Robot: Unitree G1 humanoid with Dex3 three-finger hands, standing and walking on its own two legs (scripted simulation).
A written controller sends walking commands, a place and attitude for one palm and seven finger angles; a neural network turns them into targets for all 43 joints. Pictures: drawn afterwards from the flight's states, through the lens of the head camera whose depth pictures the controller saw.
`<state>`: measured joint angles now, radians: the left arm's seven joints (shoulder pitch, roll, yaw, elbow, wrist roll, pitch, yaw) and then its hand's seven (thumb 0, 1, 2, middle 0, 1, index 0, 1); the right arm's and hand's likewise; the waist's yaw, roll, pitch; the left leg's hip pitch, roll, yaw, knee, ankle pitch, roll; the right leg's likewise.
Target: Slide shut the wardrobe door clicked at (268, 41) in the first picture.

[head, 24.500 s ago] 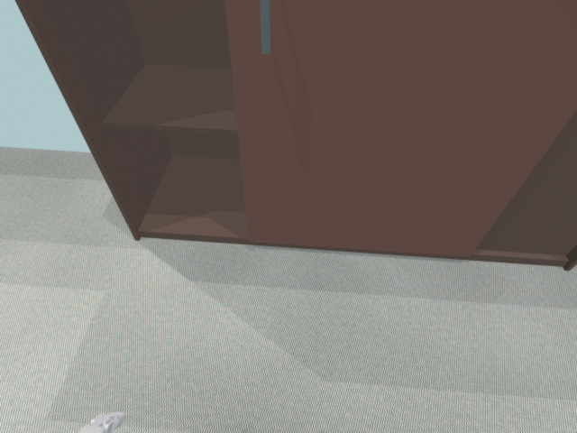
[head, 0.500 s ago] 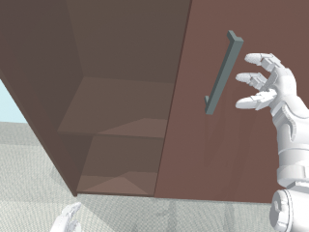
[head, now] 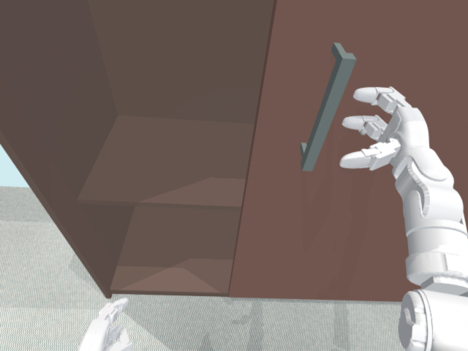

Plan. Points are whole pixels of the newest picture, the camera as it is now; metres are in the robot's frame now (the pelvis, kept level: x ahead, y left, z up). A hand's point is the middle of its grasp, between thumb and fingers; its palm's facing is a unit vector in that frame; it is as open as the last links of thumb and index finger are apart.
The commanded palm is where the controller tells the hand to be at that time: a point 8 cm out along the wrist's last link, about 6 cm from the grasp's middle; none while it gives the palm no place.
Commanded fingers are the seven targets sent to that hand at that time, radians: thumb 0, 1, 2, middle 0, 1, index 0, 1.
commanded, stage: move the hooked fingers beside the handle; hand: right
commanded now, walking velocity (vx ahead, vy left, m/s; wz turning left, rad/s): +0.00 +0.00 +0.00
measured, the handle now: (320, 113) +0.45 -0.09 +0.21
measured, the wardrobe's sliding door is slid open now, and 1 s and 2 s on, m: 0.49 0.48 0.48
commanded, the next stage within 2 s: feel for the door with the fingertips in 0.04 s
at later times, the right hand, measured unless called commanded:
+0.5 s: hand (337, 127) +0.41 -0.11 +0.22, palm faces -0.05 +1.00 -0.02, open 13.9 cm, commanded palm +0.38 -0.17 +0.22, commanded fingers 0.00 0.50 -0.30 0.30 1.20 0.30 1.20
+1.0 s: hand (336, 120) +0.41 -0.11 +0.23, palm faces -0.07 +1.00 -0.01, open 13.7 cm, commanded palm +0.39 -0.17 +0.22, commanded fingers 0.00 0.50 -0.30 0.30 1.20 0.30 1.20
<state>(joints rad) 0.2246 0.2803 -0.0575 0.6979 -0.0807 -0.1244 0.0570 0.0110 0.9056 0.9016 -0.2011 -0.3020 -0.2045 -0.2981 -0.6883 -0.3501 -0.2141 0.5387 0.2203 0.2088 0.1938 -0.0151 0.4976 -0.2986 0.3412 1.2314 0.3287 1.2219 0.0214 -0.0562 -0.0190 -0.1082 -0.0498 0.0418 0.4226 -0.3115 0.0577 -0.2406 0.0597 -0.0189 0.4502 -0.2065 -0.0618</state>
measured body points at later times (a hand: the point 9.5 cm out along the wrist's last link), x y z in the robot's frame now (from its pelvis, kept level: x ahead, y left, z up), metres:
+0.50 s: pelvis -0.01 +0.01 +0.00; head -0.02 +0.03 +0.45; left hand +0.14 +0.25 -0.11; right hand +0.41 -0.17 +0.22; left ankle -0.05 +0.08 -0.74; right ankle +0.02 -0.08 -0.74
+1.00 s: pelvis -0.01 +0.02 +0.00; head -0.02 +0.04 +0.45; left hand +0.12 +0.27 -0.11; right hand +0.41 -0.16 +0.23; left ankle -0.05 +0.08 -0.74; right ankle +0.02 -0.08 -0.74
